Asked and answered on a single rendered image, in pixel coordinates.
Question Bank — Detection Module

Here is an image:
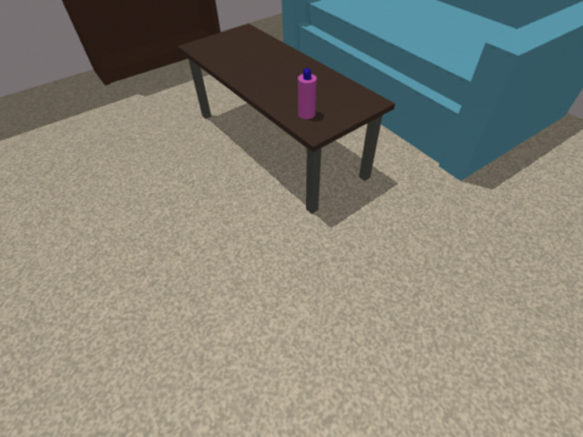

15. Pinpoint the bookshelf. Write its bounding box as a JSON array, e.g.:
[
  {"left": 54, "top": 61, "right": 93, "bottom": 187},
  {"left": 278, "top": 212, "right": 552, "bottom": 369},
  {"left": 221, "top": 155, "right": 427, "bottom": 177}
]
[{"left": 62, "top": 0, "right": 220, "bottom": 86}]

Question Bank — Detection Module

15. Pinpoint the sofa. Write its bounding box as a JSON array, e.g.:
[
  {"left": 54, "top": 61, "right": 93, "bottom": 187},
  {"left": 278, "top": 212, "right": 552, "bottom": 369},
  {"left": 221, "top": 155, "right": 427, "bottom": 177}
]
[{"left": 281, "top": 0, "right": 583, "bottom": 181}]

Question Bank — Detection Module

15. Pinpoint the coffee table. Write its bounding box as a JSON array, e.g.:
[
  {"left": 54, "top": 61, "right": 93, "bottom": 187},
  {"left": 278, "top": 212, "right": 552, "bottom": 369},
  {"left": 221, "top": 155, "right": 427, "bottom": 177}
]
[{"left": 178, "top": 24, "right": 395, "bottom": 214}]

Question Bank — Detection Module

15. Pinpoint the bottle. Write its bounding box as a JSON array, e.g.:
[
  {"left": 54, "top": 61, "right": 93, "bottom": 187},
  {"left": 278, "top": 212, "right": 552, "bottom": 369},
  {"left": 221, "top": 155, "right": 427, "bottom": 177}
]
[{"left": 298, "top": 68, "right": 317, "bottom": 119}]

